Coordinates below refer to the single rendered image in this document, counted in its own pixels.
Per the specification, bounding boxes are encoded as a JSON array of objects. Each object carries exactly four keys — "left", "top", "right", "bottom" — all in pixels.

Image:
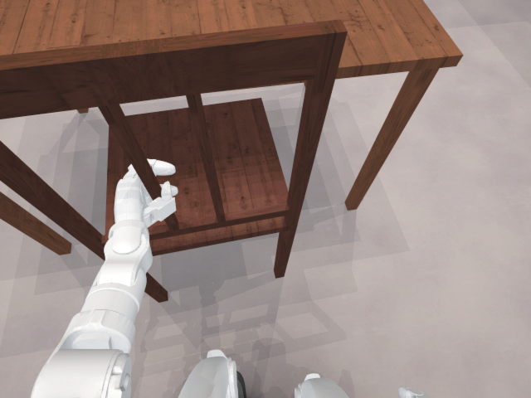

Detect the left robot upper arm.
[{"left": 35, "top": 349, "right": 132, "bottom": 398}]

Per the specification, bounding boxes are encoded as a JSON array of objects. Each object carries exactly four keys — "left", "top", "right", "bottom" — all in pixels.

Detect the robot left thigh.
[{"left": 178, "top": 357, "right": 237, "bottom": 398}]

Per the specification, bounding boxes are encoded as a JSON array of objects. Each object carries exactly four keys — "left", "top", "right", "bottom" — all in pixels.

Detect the right robot shin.
[{"left": 304, "top": 373, "right": 320, "bottom": 381}]

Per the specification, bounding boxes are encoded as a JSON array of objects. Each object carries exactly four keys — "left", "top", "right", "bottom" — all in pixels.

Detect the chair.
[{"left": 0, "top": 19, "right": 348, "bottom": 303}]

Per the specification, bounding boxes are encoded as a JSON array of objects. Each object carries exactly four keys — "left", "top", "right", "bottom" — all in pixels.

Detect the table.
[{"left": 0, "top": 0, "right": 463, "bottom": 255}]

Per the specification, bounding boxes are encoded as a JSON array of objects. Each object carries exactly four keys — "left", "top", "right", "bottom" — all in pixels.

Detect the left robot hand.
[{"left": 114, "top": 159, "right": 178, "bottom": 227}]

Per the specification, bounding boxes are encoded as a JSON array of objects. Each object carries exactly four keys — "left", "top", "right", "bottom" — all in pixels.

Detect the robot left forearm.
[{"left": 31, "top": 220, "right": 153, "bottom": 398}]

